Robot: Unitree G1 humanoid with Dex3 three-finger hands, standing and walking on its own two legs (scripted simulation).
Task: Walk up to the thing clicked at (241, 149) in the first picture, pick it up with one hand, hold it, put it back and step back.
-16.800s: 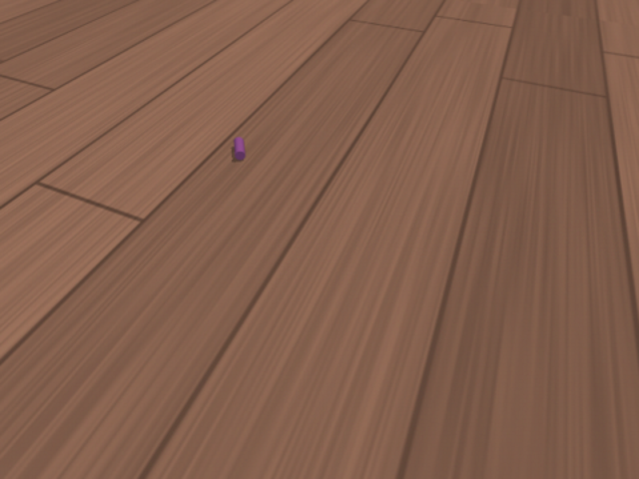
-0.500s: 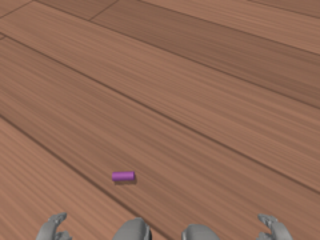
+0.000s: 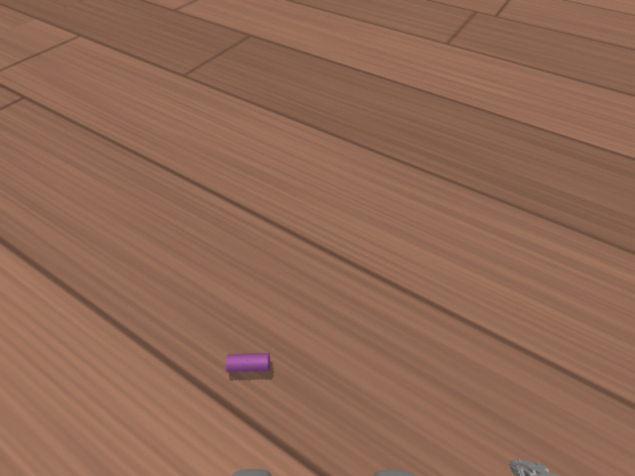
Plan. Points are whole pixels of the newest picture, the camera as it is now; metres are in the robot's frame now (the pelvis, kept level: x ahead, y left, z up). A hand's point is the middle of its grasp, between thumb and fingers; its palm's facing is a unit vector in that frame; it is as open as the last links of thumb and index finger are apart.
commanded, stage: walk up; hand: left
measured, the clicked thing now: (248, 362) +0.52 +0.23 -0.73
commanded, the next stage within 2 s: stand in 1.44 s
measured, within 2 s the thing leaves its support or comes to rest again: neither
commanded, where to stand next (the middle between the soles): +0.13 -0.03 m, yaw +0 degrees
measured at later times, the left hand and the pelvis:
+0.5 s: hand out of the picture +0.10 +0.25 -0.14, palm faces +0.00 -0.95 -0.31, open 7.4 cm; pelvis +0.02 +0.00 +0.02, yaw +0 degrees
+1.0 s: hand out of the picture +0.12 +0.24 -0.13, palm faces -0.02 -0.95 -0.32, open 7.4 cm; pelvis +0.03 +0.00 +0.02, yaw -1 degrees
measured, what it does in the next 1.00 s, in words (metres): stands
